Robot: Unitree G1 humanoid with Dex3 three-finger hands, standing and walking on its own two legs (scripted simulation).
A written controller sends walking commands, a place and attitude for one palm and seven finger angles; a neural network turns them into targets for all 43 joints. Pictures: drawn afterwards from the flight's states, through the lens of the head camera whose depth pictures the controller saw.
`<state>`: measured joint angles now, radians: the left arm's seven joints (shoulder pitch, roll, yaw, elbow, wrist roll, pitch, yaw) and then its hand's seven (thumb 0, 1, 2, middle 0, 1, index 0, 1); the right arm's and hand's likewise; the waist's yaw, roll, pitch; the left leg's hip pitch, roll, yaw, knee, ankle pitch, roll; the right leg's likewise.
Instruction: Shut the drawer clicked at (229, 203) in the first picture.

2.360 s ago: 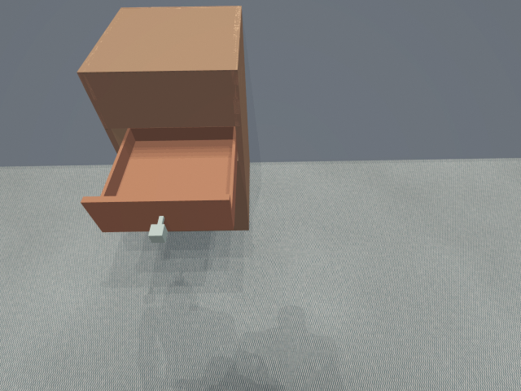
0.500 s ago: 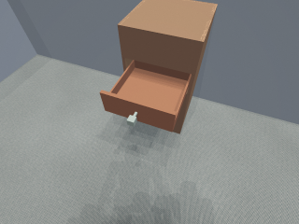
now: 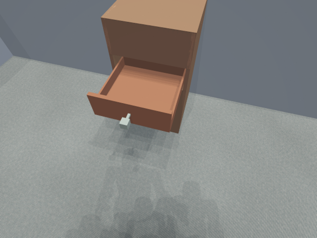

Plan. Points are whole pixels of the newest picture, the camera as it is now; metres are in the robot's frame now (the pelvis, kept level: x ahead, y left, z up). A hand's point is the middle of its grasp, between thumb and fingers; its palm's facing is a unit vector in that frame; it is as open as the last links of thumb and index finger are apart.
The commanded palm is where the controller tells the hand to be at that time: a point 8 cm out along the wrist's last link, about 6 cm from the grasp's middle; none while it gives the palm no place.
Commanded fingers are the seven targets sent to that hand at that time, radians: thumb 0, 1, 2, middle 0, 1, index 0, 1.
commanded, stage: turn to face it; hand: left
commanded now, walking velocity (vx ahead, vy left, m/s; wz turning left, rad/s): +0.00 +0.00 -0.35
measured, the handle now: (126, 120) +0.59 +0.18 -0.23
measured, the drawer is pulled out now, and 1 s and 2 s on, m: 0.30 0.30 0.30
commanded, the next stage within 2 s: take the last steps up to it in 0.36 s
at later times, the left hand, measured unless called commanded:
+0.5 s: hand out of the picture +0.06 +0.14 -0.15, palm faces -0.05 -0.96 -0.26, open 7.4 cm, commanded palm none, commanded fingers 0.00 0.90 0.90 -0.20 -0.30 -0.20 -0.30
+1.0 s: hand (94, 227) +0.16 +0.20 -0.17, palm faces -0.10 -0.97 -0.20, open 7.4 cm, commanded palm none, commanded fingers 0.00 0.90 0.90 -0.20 -0.30 -0.20 -0.30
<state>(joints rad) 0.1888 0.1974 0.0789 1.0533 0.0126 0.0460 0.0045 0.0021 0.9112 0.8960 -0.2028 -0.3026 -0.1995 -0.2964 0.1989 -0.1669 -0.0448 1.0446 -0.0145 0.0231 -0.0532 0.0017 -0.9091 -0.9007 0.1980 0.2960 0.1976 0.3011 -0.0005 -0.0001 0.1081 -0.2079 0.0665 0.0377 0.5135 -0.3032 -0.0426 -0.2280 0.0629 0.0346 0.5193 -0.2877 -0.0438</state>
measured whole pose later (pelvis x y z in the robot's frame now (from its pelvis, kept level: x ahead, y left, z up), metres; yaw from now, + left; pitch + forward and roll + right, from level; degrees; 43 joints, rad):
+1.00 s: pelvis +0.12 +0.01 +0.00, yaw -9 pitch +1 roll +1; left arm 0.25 0.20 0.07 1.06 0.02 0.00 -0.01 0.01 0.91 0.90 -0.20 -0.30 -0.20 -0.30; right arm 0.29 -0.14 -0.01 1.02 -0.03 -0.05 -0.03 0.00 -0.91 -0.90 0.20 0.30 0.20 0.30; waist 0.00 -0.03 0.09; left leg -0.15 -0.04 0.04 0.42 -0.29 0.04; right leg -0.41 -0.01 -0.02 1.00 -0.43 -0.03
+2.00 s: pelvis +0.22 -0.03 +0.01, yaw -9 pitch +0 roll +1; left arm 0.28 0.17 0.03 1.06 0.02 0.00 0.04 0.00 0.91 0.90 -0.20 -0.30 -0.20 -0.30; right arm 0.07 -0.21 -0.04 0.97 0.00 0.04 -0.01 0.00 -0.91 -0.90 0.19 0.30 0.19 0.30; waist 0.04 0.01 0.11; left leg -0.21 0.00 0.00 0.52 -0.26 -0.03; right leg -0.18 0.02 -0.03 0.46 -0.28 -0.06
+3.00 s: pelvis +0.21 +0.02 +0.01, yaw -11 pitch -1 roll +0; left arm 0.33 0.11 -0.03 1.12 0.01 -0.01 0.04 0.01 0.92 0.90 -0.20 -0.30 -0.20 -0.30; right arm 0.29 -0.17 0.02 1.10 0.00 -0.02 -0.02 0.01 -0.92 -0.90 0.20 0.30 0.20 0.30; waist 0.00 0.01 0.00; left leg -0.14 -0.04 0.07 0.41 -0.25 0.05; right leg -0.17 -0.01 0.03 0.45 -0.26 0.01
